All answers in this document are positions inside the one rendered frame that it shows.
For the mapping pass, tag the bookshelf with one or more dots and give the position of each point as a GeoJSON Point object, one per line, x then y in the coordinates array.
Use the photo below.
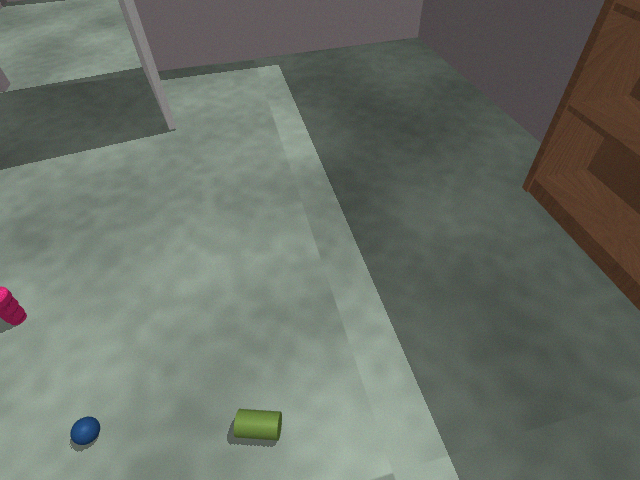
{"type": "Point", "coordinates": [586, 173]}

